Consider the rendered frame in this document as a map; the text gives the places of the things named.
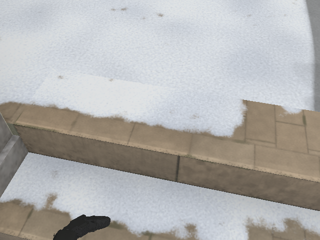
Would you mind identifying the robot left hand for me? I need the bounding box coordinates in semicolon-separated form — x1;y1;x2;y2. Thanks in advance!
53;214;111;240

